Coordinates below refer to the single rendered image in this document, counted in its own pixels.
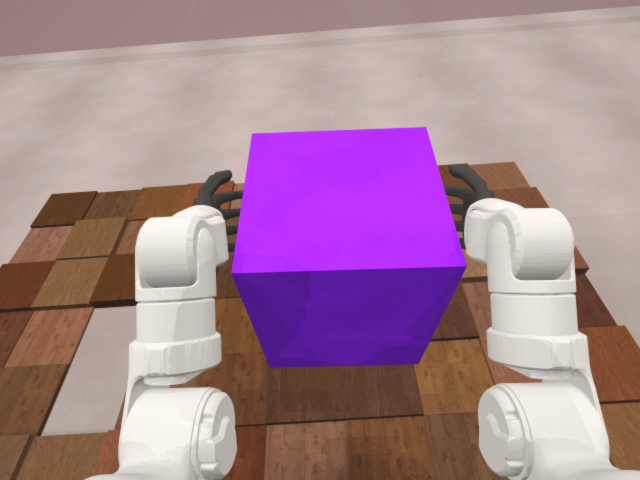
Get right robot upper arm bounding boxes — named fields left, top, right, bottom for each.
left=478, top=382, right=640, bottom=480

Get left robot upper arm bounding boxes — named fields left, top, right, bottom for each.
left=84, top=387, right=237, bottom=480

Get carton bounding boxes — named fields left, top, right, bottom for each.
left=231, top=127, right=467, bottom=368

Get robot left hand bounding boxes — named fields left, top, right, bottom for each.
left=193, top=170, right=243, bottom=252

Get robot right hand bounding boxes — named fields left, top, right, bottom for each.
left=444, top=164, right=495, bottom=249

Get robot right forearm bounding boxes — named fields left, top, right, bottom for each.
left=464, top=198, right=610, bottom=456

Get robot left forearm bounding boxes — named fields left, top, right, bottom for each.
left=118, top=205, right=229, bottom=466

